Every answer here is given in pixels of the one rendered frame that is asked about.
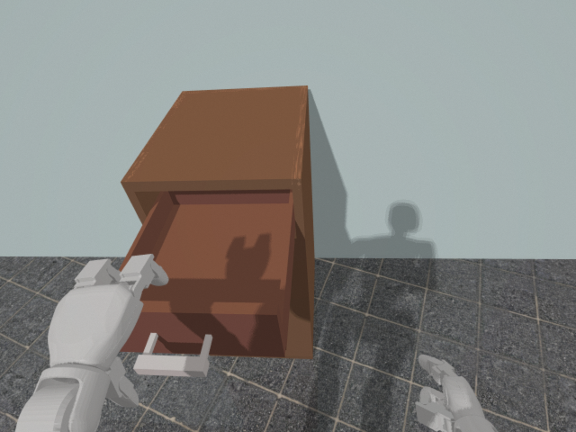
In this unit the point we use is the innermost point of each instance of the right robot hand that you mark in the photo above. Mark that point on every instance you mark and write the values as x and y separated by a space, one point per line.
438 410

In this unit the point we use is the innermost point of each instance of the left robot forearm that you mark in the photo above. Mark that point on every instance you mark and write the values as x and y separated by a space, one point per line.
67 398

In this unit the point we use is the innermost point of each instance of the drawer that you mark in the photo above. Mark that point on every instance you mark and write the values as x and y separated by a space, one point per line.
228 256

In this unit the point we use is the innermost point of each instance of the left robot hand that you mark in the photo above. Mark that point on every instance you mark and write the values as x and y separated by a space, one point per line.
93 321

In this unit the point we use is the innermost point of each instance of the handle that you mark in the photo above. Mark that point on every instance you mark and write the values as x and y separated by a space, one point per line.
173 365

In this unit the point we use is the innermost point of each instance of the cabinet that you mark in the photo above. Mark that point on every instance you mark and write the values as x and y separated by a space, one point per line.
239 139

